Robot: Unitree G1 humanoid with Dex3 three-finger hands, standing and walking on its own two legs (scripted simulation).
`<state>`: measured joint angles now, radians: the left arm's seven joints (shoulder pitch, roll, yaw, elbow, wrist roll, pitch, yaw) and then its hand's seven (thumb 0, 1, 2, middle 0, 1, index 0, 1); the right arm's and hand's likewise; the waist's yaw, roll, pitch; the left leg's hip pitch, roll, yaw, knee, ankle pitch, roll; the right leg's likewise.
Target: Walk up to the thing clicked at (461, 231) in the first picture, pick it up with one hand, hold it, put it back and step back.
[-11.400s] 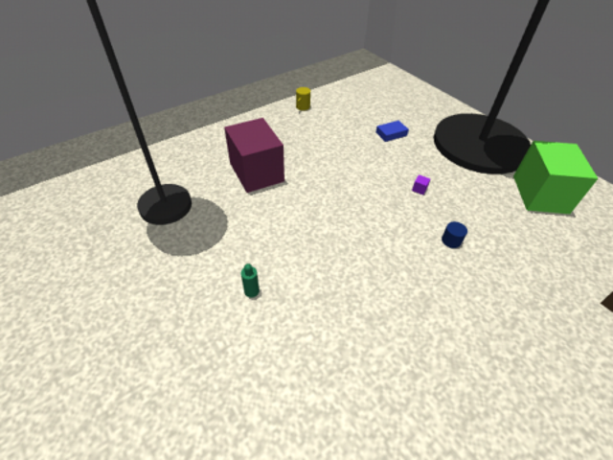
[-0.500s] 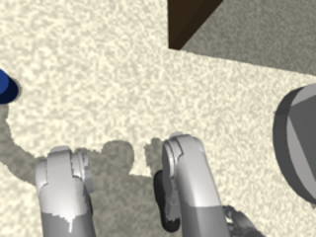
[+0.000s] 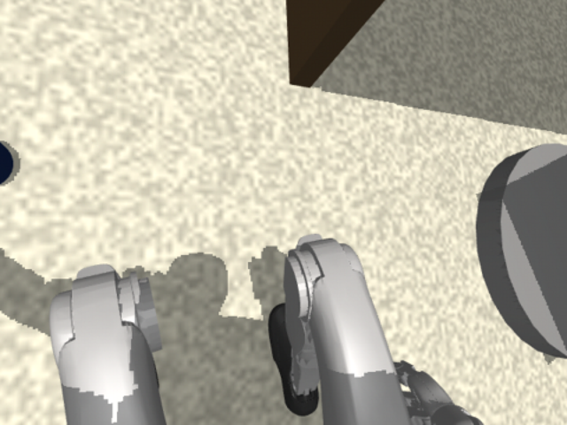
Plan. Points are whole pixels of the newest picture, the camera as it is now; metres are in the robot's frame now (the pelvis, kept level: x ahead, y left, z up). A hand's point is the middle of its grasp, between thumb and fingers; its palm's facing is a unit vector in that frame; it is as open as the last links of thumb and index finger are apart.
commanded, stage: rise first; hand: left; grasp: from above
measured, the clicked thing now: out of the picture +0.49 +0.38 -0.27
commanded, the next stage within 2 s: approach in 1.14 s
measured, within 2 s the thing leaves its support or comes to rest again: neither
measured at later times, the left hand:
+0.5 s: hand out of the picture +0.43 +0.42 -0.16, palm faces -0.44 -0.13 -0.89, open 13.9 cm
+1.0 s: hand out of the picture +0.43 +0.42 -0.15, palm faces -0.45 -0.12 -0.89, open 13.7 cm
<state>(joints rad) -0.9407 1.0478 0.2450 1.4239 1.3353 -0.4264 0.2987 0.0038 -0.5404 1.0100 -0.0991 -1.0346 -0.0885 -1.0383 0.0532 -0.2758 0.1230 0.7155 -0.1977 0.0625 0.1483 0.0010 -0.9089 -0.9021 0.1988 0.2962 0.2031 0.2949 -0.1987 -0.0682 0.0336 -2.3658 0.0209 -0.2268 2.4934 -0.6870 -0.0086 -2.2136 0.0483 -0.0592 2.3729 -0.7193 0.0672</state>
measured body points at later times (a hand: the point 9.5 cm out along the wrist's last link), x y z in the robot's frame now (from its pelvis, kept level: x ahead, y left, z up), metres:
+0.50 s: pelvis +0.00 +0.00 +0.00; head +0.25 +0.13 +0.35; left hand +0.45 +0.42 -0.11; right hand +0.08 -0.27 -0.09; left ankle +0.07 +0.13 -0.28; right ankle +0.10 -0.14 -0.28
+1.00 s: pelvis +0.00 +0.00 +0.00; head +0.24 +0.13 +0.36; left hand +0.45 +0.43 -0.10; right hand +0.09 -0.27 -0.08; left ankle +0.07 +0.13 -0.28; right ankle +0.10 -0.14 -0.28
